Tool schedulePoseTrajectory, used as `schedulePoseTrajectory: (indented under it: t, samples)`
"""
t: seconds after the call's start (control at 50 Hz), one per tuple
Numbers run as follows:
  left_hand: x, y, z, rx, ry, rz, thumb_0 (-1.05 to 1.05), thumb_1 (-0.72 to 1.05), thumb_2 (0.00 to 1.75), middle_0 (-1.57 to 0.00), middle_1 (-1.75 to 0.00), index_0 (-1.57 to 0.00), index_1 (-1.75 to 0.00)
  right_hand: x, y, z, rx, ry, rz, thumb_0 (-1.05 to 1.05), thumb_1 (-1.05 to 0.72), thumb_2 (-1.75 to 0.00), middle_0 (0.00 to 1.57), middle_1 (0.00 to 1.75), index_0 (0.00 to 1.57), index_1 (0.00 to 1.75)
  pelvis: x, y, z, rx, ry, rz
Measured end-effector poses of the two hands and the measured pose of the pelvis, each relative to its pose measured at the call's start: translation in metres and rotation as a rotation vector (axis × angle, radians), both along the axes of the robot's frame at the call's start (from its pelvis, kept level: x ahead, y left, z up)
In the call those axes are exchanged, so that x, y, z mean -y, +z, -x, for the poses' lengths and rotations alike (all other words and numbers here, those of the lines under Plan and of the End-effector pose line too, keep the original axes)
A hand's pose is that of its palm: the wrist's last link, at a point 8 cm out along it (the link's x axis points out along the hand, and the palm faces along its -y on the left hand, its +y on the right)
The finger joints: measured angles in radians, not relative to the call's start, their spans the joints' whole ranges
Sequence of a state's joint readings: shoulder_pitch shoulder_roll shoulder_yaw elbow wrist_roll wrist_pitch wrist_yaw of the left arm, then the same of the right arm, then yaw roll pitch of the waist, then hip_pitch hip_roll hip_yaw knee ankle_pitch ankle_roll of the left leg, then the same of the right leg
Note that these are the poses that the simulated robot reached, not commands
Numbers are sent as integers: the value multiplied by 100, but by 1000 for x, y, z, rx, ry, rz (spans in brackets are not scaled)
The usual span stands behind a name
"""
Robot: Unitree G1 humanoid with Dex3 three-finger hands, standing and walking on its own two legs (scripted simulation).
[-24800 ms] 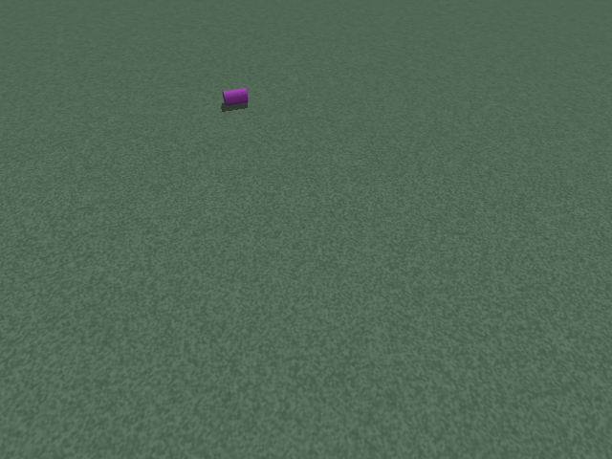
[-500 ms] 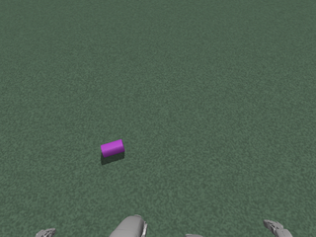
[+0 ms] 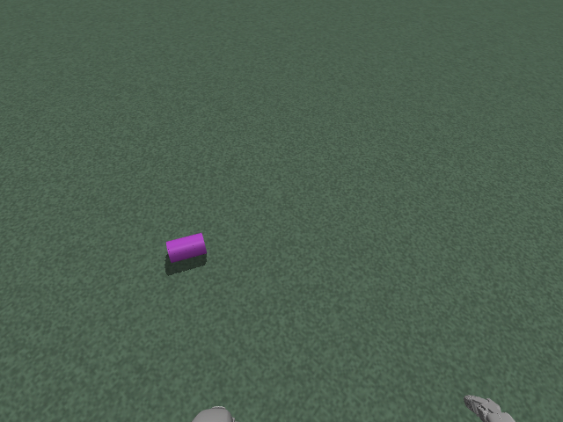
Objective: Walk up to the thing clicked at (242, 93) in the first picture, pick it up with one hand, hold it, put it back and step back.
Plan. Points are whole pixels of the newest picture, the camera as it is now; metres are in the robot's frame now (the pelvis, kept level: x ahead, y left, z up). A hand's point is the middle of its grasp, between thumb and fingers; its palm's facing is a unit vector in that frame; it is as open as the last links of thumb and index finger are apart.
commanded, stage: walk up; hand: left
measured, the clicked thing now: (186, 247) +0.81 +0.37 -0.71
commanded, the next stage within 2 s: stand in 0.98 s
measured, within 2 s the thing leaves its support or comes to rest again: neither
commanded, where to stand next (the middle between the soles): +0.40 +0.03 m, yaw +4 degrees
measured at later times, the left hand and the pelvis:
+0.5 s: hand out of the picture +0.07 +0.27 -0.13, palm faces +0.07 -0.93 -0.37, open 7.3 cm; pelvis +0.00 +0.00 +0.01, yaw +3 degrees
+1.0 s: hand out of the picture +0.09 +0.28 -0.14, palm faces +0.12 -0.93 -0.36, open 7.3 cm; pelvis +0.02 +0.01 +0.01, yaw +4 degrees
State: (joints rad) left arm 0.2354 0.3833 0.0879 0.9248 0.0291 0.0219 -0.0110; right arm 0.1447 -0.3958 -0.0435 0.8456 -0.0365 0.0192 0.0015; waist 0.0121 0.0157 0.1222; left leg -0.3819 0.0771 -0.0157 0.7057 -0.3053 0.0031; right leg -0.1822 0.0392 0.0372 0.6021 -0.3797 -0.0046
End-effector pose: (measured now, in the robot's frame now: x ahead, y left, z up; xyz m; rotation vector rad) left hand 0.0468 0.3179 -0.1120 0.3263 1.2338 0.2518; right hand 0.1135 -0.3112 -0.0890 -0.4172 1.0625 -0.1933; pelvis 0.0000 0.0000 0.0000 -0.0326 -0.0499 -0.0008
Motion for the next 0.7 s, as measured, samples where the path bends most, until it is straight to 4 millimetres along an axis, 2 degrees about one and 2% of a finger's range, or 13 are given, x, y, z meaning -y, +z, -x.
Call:
schedulePoseTrajectory:
  t: [0.08,0.14,0.22,0.3,0.38,0.46,0.6,0.7]
  samples:
    - [11,10,31,-18,30,0,0,91,89,-20,-30,-21,-30,8,-6,26,-52,-32,-22,0,-90,-90,20,30,21,30,4,6,7,-1,3,-19]
    - [11,16,40,-8,47,-2,0,91,89,-20,-30,-21,-30,7,-11,43,-102,-33,-34,0,-90,-90,20,30,21,30,1,9,9,-6,22,-23]
    - [2,15,37,20,60,-1,0,90,89,-20,-30,-21,-30,-3,-16,59,-161,-19,-41,1,-90,-90,20,30,21,30,-5,8,9,-12,55,-28]
    - [-6,12,25,29,60,2,0,91,89,-20,-30,-21,-30,-18,-15,64,-157,-21,-62,1,-90,-90,20,30,21,30,-8,9,11,-7,49,-48]
    - [-5,14,7,63,41,-3,0,91,89,-20,-30,-21,-30,-23,-13,58,-129,-16,-84,1,-90,-89,21,30,21,30,-2,11,10,-9,43,-39]
    - [3,18,-6,104,24,-3,0,91,89,-20,-30,-21,-30,-22,-14,43,-113,-16,-92,1,-90,-89,21,30,21,30,1,12,6,-8,54,-14]
    - [1,17,-24,119,38,20,0,91,89,-20,-30,-21,-30,-24,-10,14,-79,8,-70,0,-90,-90,20,30,21,30,-9,12,-8,-9,72,-33]
    - [-1,15,-36,125,49,25,0,91,89,-20,-30,-21,-30,-28,-5,-3,-75,24,-68,0,-90,-90,20,30,21,30,-8,14,-13,-15,69,-29]
